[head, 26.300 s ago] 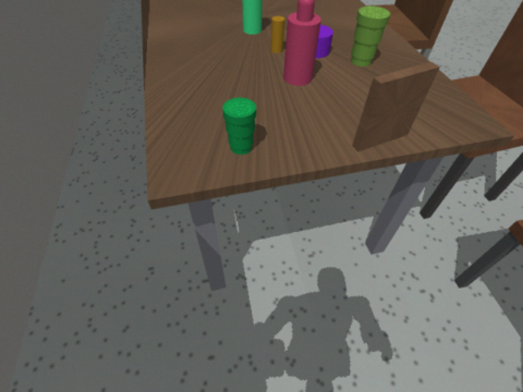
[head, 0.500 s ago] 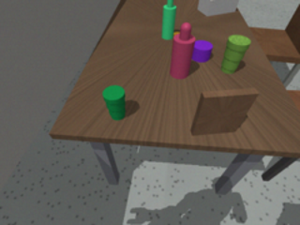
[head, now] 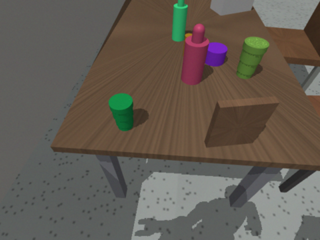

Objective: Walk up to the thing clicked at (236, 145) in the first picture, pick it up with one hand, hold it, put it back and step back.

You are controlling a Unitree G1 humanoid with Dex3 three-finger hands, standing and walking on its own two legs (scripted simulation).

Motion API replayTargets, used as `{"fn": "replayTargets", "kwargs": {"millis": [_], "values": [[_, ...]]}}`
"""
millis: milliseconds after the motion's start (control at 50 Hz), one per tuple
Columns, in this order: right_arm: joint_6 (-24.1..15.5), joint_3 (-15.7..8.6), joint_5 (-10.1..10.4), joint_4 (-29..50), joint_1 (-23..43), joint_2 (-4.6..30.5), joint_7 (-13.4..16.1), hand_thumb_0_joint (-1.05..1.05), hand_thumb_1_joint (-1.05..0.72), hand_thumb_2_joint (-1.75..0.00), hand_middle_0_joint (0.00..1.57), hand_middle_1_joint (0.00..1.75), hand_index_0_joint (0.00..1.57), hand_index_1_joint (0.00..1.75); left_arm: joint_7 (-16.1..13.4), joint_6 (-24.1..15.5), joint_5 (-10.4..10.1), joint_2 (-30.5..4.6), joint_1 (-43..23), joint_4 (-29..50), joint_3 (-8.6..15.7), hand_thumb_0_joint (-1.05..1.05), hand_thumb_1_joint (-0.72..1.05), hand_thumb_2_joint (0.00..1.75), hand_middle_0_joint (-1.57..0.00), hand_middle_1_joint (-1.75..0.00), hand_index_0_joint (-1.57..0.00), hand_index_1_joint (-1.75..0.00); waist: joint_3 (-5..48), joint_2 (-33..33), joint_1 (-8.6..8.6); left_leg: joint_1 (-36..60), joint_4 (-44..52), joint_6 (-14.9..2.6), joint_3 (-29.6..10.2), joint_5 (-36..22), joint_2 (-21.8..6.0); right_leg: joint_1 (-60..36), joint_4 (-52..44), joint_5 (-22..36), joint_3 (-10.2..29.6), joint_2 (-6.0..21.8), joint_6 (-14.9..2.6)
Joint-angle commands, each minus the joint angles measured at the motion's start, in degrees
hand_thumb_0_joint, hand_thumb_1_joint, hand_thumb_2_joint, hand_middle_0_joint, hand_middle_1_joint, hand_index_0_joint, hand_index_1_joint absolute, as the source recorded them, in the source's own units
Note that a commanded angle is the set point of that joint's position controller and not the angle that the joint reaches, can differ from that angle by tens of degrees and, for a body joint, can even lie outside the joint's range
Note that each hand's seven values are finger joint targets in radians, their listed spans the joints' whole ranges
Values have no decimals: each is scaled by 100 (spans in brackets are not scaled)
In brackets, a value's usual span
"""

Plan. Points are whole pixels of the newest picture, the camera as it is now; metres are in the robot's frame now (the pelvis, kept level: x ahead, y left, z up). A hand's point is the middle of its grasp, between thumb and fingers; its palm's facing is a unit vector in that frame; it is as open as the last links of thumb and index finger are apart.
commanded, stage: home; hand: left
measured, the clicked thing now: (123, 114) +0.48 +0.13 +0.00
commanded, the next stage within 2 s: stand in 0.22 s
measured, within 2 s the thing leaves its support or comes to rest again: neither
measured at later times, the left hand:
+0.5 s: hand out of the picture +0.07 +0.25 -0.16, palm faces -0.03 -0.94 -0.35, open 16.1 cm
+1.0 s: hand out of the picture +0.07 +0.25 -0.16, palm faces -0.02 -0.94 -0.34, open 7.6 cm
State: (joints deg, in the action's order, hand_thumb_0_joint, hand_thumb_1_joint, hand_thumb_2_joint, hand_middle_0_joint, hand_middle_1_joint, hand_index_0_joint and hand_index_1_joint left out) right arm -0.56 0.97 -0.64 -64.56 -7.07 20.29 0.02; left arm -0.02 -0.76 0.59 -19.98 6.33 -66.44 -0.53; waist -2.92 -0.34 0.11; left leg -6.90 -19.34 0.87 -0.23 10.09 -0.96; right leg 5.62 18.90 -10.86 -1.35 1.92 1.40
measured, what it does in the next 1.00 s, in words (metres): stands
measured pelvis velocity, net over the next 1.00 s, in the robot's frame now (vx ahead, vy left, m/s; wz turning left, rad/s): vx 0.01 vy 0.00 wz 0.00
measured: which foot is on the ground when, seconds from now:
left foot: down 0.00-1.00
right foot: down 0.00-1.00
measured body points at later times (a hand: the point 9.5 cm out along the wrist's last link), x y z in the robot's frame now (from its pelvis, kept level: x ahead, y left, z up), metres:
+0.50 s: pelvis +0.00 +0.00 +0.00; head +0.01 +0.00 +0.45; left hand +0.07 +0.30 -0.13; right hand +0.07 -0.30 -0.13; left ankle +0.01 +0.13 -0.75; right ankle -0.01 -0.13 -0.75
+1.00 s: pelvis +0.01 +0.00 +0.00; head +0.01 +0.00 +0.45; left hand +0.07 +0.30 -0.13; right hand +0.08 -0.30 -0.13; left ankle +0.01 +0.13 -0.75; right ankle -0.01 -0.13 -0.75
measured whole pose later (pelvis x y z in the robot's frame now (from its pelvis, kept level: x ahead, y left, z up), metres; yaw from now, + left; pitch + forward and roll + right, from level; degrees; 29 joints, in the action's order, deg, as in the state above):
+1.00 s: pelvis +0.01 +0.00 +0.00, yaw +0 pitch -2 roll +0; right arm -0.6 0.6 -0.5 -64.6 -6.9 20.1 0.0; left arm 0.0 -0.7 0.4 -20.0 6.9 -65.2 -0.4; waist -2.6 -0.1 0.0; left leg -6.2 -18.7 0.7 -0.4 10.3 -0.7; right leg 4.6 17.9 -10.9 -1.6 2.2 1.6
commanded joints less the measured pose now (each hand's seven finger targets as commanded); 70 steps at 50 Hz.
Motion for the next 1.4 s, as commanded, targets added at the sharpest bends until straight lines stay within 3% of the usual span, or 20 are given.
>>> {"fn": "replayTargets", "kwargs": {"millis": [0,120,300,340,360,420,480,520,680,800,900,1160,1380], "values": [[-119,-243,-2,294,249,1225,70,0,-90,-90,20,30,20,30,-74,-89,4,-1209,-206,320,230,0,-59,3,-5,-4,-5,-4,412,-12,17,71,317,-155,-521,-899,-637,-58,-282,810,442,585,-182],[-118,-239,-2,296,242,1216,77,0,-90,-90,20,30,20,30,-72,-91,7,-1238,-208,363,236,0,-59,3,-5,-5,-5,-5,515,21,11,139,295,-168,-500,-1130,-662,-151,-251,1080,462,618,-200],[-97,-241,-5,283,236,1173,66,0,-90,-90,20,30,20,30,-71,-83,1,-1229,-200,381,236,0,-58,4,-5,-5,-5,-5,323,28,-4,15,363,-164,-488,-796,-619,-45,-367,768,452,602,-199],[-101,-252,1,281,250,1206,64,0,-90,-90,20,30,20,30,-65,-84,4,-1206,-178,380,230,0,-42,20,-20,-21,-20,-21,293,8,-9,3,389,-160,-509,-638,-625,-7,-387,629,456,595,-199],[-96,-253,-5,272,208,1198,64,0,-90,-90,20,30,20,30,-68,-79,2,-1241,-209,383,255,0,-34,28,-20,-29,-20,-29,275,14,-14,-42,408,-164,-499,-536,-610,-40,-384,580,470,605,-209],[-96,-272,-6,270,211,1223,59,0,-90,-90,20,30,20,30,-61,-75,7,-1227,-192,391,262,0,-10,52,-20,-30,-20,-30,261,-11,-19,-93,453,-172,-510,-330,-588,-16,-431,478,484,601,-219],[-104,-272,0,309,245,1213,55,0,-90,-90,20,30,20,30,-68,-91,14,-1234,-189,436,258,0,14,76,-20,-30,-20,-30,427,8,5,8,361,-191,-513,-785,-634,-135,-369,755,463,629,-217],[-108,-259,7,295,259,1192,52,0,-90,-90,20,30,20,30,-66,-102,1,-1205,-156,429,238,0,30,90,-20,-30,-20,-30,368,-3,1,39,365,-160,-521,-798,-623,-42,-394,697,440,609,-194],[-107,-258,8,287,225,1197,52,0,-90,-90,20,30,20,30,-65,-97,6,-1222,-141,443,246,0,90,90,-20,-30,-20,-30,386,3,-6,23,346,-175,-501,-829,-617,-102,-401,857,441,628,-199],[-105,-272,4,277,238,1214,59,0,-90,-90,20,30,20,30,-64,-84,1,-1210,-138,446,250,0,90,90,-20,-30,-20,-30,393,0,11,80,354,-178,-521,-839,-643,-99,-378,730,420,625,-214],[-122,-270,15,284,214,1216,60,0,-90,-90,20,30,20,30,-66,-87,4,-1222,-121,455,264,0,90,90,-20,-30,-20,-30,452,-9,6,89,333,-181,-504,-1072,-636,-207,-334,1012,415,640,-208],[-109,-283,14,314,251,1184,55,0,-90,-90,20,30,20,30,-58,-70,4,-1245,-133,471,283,0,90,90,-20,-30,-20,-30,327,39,3,67,416,-179,-536,-771,-629,-61,-384,586,391,607,-220],[-115,-282,6,308,226,1202,59,0,-90,-90,20,30,20,30,-55,-76,0,-1220,-120,488,282,0,90,90,-20,-30,-20,-30,379,15,-2,85,367,-172,-512,-886,-625,-91,-368,753,422,633,-225]]}}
